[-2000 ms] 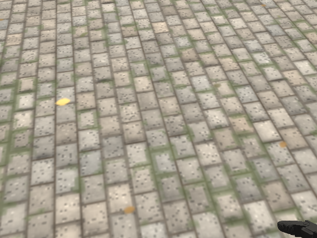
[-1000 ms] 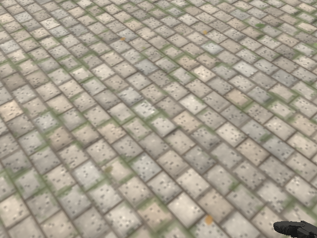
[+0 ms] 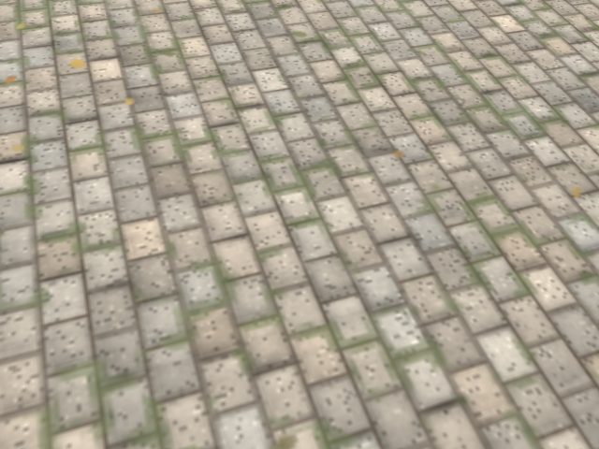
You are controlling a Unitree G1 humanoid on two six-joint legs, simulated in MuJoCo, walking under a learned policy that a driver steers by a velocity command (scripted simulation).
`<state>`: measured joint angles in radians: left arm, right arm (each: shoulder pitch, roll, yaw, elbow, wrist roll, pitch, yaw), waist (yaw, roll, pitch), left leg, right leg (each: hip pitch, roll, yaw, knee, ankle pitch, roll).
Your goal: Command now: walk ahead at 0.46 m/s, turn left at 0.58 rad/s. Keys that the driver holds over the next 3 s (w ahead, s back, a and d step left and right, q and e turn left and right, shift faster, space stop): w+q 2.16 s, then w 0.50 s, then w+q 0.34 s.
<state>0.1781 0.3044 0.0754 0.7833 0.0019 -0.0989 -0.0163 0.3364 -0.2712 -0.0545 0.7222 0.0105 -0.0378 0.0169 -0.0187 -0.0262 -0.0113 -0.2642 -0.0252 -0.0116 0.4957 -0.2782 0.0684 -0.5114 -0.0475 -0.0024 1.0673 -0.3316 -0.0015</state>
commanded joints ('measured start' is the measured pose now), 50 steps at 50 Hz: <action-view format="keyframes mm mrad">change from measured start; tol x32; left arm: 1 -113 96 23 -99 12 -27 -3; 50 6 130 3 -75 6 -14 4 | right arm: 1 17 -162 -40 -72 -1 -19 -19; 50 -89 -165 -49 -180 -8 -27 -1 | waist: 1 -1 115 5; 16 102 149 -133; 18 48 -361 -414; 27 18 -49 41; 41 -82 -40 -66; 43 -23 335 -233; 50 33 68 -57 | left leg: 1 237 237 -349 -281 228 182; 16 119 117 -299 137 526 40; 18 -397 -66 -181 738 -345 -47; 19 -485 17 -203 832 -282 -54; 41 14 -26 127 74 138 73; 44 680 357 -834 -183 -178 345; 50 146 211 -382 -250 323 235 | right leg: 1 -261 -22 51 -116 138 15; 14 56 68 57 -600 307 -10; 16 440 19 73 -605 304 -79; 18 980 -378 781 -703 6 -287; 25 383 -208 216 -893 210 -198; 37 543 -219 -124 -884 484 -141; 41 536 -191 -215 -448 967 -80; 42 308 -154 -217 -153 731 -37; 43 -146 49 -153 207 -200 23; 50 -105 -64 85 20 29 23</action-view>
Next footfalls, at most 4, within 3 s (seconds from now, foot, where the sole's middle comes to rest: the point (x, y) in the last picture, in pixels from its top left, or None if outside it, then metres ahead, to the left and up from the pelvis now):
0.32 right None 0.37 -0.10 -0.78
0.84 left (171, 425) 0.55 0.26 -0.78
1.32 right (188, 292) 0.89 0.26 -0.78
1.84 left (27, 307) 0.84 0.65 -0.78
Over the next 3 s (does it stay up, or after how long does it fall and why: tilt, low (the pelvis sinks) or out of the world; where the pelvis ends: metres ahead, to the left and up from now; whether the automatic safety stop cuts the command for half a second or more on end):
stays up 0.98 1.09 0.00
